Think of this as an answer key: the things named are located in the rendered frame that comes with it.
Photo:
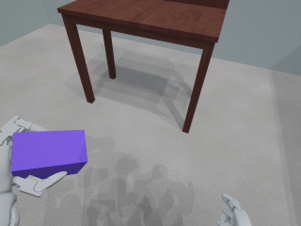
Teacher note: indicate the robot right hand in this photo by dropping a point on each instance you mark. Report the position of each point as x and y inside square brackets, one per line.
[237, 217]

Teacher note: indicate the robot left forearm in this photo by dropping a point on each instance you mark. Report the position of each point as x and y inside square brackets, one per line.
[9, 215]

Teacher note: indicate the sponge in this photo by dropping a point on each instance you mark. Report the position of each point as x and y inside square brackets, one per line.
[45, 153]

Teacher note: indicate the table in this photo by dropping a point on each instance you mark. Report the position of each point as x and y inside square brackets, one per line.
[192, 23]

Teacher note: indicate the robot left hand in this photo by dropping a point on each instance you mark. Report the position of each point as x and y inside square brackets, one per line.
[30, 185]

